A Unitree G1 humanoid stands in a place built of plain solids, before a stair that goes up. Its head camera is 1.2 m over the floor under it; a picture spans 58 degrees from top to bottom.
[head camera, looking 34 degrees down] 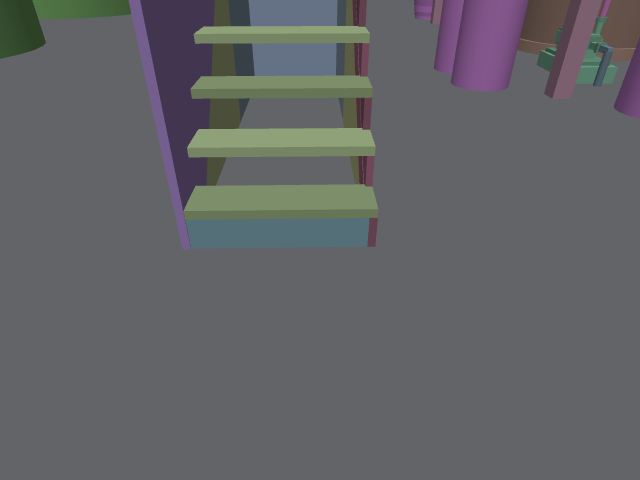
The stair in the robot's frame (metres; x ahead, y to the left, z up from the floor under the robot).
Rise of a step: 0.21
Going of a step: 0.23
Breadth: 0.93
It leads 1 degrees to the left of straight ahead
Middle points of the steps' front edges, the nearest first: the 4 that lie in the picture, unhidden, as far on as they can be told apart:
1.71 0.20 0.21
1.94 0.20 0.42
2.16 0.21 0.63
2.39 0.21 0.84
